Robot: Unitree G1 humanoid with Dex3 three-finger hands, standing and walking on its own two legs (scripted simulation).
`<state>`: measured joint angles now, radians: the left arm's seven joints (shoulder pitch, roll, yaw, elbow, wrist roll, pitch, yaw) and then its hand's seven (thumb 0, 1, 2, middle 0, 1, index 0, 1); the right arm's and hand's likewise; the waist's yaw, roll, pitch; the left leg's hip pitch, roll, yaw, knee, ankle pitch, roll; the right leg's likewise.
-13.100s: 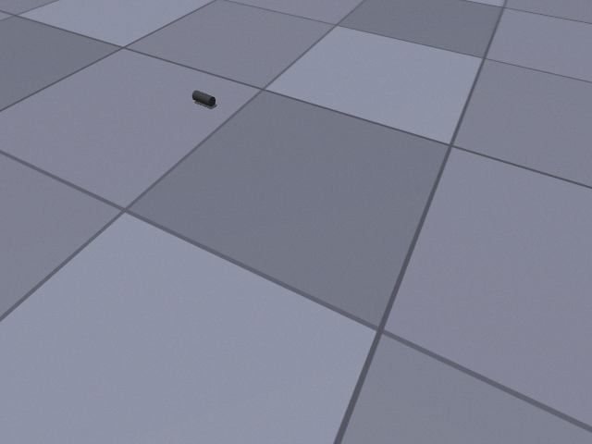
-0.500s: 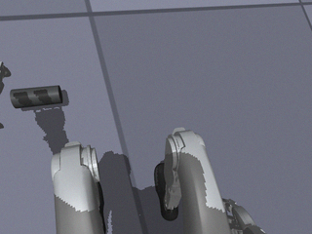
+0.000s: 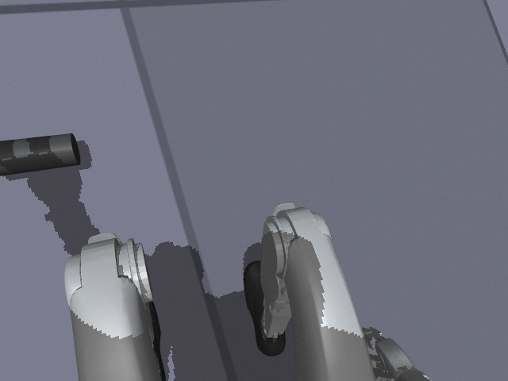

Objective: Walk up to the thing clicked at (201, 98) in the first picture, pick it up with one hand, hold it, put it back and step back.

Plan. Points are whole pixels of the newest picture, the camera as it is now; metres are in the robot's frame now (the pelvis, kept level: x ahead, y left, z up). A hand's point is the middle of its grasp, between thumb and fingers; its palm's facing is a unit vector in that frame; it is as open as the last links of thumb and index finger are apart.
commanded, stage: rise first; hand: left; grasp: from above
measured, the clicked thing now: (35, 154) +0.49 +0.32 -0.30
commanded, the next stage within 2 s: approach in 1.56 s
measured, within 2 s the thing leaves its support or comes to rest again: neither
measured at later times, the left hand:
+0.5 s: hand out of the picture +0.44 +0.35 -0.18, palm faces -0.43 -0.10 -0.89, open 14.2 cm
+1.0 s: hand out of the picture +0.45 +0.35 -0.18, palm faces -0.43 -0.09 -0.90, open 14.2 cm
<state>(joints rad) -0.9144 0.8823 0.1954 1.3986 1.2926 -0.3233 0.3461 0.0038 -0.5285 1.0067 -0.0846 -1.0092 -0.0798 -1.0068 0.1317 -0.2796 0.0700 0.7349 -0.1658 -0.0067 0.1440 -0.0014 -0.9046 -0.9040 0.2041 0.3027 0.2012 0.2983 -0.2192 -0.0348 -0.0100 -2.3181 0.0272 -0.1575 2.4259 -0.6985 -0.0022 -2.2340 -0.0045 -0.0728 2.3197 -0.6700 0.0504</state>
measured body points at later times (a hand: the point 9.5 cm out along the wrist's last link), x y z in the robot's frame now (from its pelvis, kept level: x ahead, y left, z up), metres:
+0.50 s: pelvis +0.00 +0.00 -0.01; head +0.24 +0.09 +0.36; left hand +0.46 +0.35 -0.13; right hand +0.06 -0.27 -0.10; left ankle +0.07 +0.13 -0.30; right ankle +0.10 -0.13 -0.30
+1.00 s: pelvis +0.00 +0.00 -0.01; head +0.25 +0.09 +0.35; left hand +0.47 +0.35 -0.13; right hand +0.05 -0.27 -0.10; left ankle +0.07 +0.13 -0.30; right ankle +0.10 -0.13 -0.30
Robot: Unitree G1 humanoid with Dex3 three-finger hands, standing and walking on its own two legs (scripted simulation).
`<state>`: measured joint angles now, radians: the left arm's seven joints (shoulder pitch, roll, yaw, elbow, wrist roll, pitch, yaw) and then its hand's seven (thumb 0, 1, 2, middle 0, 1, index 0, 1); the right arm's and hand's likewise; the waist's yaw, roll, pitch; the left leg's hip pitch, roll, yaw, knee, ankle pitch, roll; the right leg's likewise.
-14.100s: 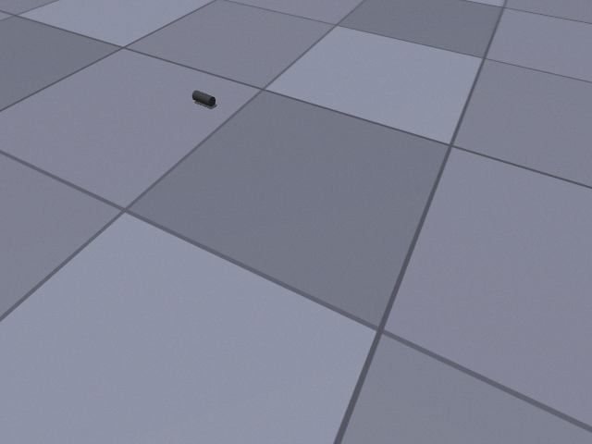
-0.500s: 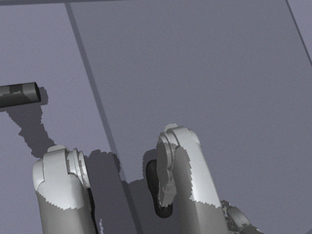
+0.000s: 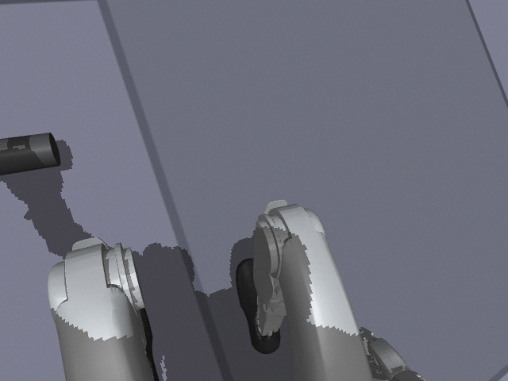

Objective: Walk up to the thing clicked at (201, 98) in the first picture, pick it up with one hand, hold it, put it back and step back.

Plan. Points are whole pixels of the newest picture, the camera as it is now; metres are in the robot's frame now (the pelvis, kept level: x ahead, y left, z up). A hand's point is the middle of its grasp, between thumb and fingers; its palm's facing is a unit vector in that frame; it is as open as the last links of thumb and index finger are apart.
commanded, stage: rise first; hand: left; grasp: from above
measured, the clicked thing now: (11, 155) +0.49 +0.32 -0.29
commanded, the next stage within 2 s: approach in 0.56 s
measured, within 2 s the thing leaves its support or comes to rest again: neither
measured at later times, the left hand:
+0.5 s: hand out of the picture +0.44 +0.36 -0.16, palm faces -0.43 -0.09 -0.90, open 14.1 cm
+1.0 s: hand out of the picture +0.48 +0.31 -0.16, palm faces -0.42 -0.06 -0.91, open 14.2 cm
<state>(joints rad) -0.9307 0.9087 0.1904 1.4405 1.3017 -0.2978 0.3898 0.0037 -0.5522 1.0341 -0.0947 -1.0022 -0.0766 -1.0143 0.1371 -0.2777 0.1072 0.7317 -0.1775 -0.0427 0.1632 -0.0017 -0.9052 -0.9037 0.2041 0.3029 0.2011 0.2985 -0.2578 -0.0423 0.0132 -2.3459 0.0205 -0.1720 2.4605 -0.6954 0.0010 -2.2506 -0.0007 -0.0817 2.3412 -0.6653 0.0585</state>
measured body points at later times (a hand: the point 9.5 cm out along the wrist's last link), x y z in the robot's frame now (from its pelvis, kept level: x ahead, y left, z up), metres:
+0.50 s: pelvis +0.00 +0.00 +0.00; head +0.24 +0.09 +0.37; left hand +0.46 +0.36 -0.11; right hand +0.06 -0.27 -0.09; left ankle +0.07 +0.13 -0.29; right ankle +0.11 -0.13 -0.29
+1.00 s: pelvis +0.00 +0.00 +0.00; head +0.24 +0.09 +0.37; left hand +0.50 +0.31 -0.11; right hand +0.04 -0.27 -0.08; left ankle +0.07 +0.13 -0.29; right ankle +0.11 -0.13 -0.29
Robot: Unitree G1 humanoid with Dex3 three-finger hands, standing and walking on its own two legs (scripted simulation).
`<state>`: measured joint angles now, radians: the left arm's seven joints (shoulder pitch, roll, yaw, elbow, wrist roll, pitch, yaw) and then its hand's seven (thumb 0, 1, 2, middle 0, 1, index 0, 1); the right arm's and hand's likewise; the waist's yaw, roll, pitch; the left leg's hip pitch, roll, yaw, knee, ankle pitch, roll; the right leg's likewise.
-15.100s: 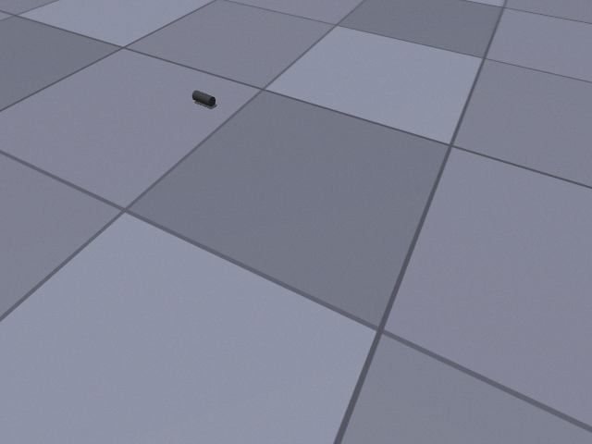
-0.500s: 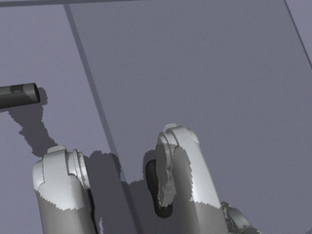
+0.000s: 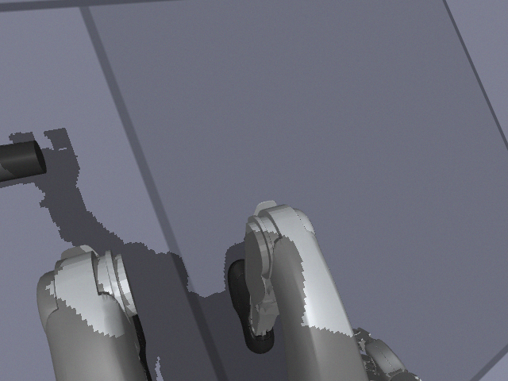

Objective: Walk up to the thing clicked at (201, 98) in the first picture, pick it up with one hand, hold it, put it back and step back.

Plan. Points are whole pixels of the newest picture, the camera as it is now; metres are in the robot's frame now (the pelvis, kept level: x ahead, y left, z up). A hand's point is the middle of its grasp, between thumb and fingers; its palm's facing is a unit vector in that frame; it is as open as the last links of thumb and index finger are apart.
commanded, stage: approach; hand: left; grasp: from above
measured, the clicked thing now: out of the picture +0.49 +0.32 -0.29
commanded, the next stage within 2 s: close in in 0.36 s
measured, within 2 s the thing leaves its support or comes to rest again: neither
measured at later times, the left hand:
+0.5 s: hand out of the picture +0.47 +0.34 -0.16, palm faces -0.47 -0.08 -0.88, open 14.1 cm
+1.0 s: hand out of the picture +0.48 +0.32 -0.22, palm faces -0.45 -0.10 -0.89, open 14.3 cm
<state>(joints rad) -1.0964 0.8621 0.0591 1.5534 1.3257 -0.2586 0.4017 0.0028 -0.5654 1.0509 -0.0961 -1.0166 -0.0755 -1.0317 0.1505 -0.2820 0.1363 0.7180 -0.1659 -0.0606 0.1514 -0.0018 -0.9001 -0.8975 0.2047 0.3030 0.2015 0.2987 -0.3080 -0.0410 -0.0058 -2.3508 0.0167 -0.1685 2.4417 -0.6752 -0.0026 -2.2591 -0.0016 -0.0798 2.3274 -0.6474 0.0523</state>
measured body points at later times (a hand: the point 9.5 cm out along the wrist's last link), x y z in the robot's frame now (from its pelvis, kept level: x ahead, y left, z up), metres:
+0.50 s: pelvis +0.00 +0.00 +0.00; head +0.25 +0.09 +0.36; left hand +0.49 +0.34 -0.11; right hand +0.04 -0.27 -0.09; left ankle +0.07 +0.13 -0.29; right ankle +0.11 -0.13 -0.29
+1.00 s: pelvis +0.00 +0.00 -0.02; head +0.27 +0.09 +0.33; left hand +0.50 +0.32 -0.17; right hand +0.02 -0.26 -0.08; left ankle +0.07 +0.13 -0.29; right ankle +0.11 -0.13 -0.29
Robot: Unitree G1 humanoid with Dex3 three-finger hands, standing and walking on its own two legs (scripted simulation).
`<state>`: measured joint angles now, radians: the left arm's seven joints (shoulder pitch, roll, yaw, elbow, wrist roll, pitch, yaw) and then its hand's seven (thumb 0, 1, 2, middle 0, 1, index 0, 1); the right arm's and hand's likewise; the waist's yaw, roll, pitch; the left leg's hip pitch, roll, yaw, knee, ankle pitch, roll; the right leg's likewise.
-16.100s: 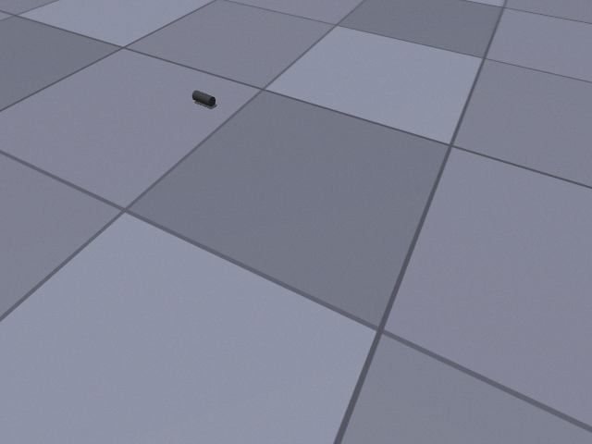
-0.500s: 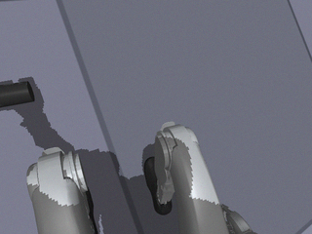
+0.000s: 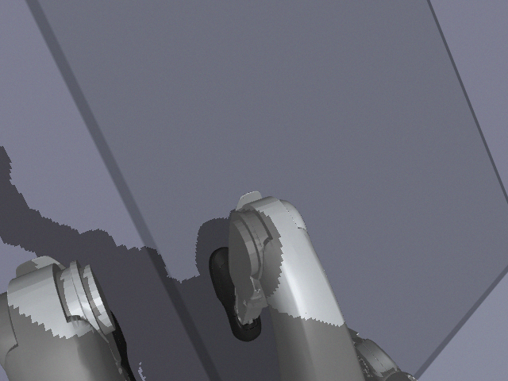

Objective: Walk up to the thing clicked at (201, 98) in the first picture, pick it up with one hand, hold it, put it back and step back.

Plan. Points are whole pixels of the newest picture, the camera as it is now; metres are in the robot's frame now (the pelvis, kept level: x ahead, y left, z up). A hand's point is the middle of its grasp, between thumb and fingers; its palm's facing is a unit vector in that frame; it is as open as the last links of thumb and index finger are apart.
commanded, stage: rest palm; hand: left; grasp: from above
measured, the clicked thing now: out of the picture +0.48 +0.34 -0.28
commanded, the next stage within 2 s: close in 0.82 s
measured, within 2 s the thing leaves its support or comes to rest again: neither
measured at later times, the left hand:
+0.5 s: hand out of the picture +0.46 +0.33 -0.23, palm faces -0.44 -0.15 -0.89, open 14.4 cm
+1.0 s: hand out of the picture +0.47 +0.33 -0.25, palm faces -0.43 -0.15 -0.89, open 14.1 cm
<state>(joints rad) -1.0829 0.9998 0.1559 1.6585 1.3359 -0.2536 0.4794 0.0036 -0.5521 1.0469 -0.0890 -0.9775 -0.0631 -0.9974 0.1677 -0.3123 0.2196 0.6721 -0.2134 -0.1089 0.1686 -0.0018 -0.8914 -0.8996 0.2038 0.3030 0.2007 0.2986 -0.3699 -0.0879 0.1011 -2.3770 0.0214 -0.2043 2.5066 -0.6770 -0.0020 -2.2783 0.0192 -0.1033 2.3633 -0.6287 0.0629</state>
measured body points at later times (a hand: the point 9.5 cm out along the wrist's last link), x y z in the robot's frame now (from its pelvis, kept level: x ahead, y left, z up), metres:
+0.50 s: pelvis +0.00 +0.00 -0.01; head +0.28 +0.12 +0.33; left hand +0.48 +0.34 -0.18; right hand +0.05 -0.26 -0.07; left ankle +0.07 +0.13 -0.27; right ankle +0.12 -0.13 -0.27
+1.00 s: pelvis +0.00 +0.01 -0.01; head +0.28 +0.12 +0.32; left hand +0.48 +0.33 -0.20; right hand +0.04 -0.25 -0.06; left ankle +0.07 +0.13 -0.27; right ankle +0.12 -0.13 -0.27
